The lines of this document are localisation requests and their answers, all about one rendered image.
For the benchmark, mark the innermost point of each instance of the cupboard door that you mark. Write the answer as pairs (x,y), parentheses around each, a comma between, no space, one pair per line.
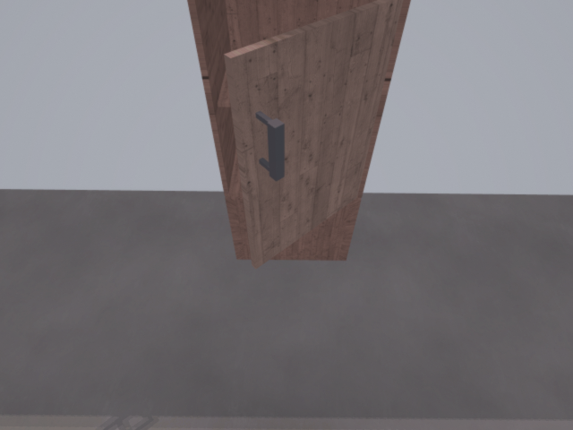
(324,82)

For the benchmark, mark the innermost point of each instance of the handle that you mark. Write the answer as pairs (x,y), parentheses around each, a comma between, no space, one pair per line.
(276,143)

